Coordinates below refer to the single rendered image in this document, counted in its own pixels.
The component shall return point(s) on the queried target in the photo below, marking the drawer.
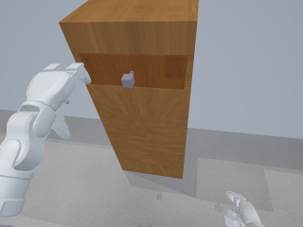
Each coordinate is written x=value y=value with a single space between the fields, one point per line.
x=150 y=70

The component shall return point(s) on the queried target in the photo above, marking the handle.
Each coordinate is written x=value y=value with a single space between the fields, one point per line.
x=128 y=80

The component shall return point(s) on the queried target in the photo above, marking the right robot hand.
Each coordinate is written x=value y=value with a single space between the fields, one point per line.
x=247 y=213

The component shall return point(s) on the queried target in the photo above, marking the left robot forearm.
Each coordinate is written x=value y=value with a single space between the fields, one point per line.
x=20 y=153

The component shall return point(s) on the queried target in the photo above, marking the left robot hand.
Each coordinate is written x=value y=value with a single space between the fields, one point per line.
x=53 y=87

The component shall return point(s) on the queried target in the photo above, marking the cabinet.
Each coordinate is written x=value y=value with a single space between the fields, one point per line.
x=147 y=127

